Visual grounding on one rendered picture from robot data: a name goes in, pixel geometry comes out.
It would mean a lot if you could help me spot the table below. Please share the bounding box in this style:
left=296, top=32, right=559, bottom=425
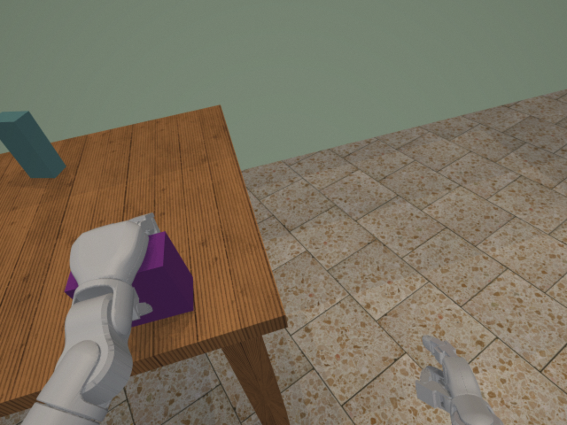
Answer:
left=0, top=105, right=290, bottom=425

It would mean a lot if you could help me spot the left robot hand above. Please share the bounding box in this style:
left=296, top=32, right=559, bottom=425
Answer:
left=70, top=212, right=160, bottom=321

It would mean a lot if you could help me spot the sponge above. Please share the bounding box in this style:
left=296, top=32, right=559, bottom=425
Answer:
left=64, top=231, right=193, bottom=328

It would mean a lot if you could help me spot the robot left forearm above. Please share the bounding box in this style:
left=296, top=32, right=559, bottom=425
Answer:
left=20, top=278, right=135, bottom=425

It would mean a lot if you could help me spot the robot right forearm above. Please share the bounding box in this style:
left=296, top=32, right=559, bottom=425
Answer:
left=450, top=394, right=504, bottom=425

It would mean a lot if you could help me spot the right robot hand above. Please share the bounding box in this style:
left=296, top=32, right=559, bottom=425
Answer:
left=416, top=335, right=482, bottom=413

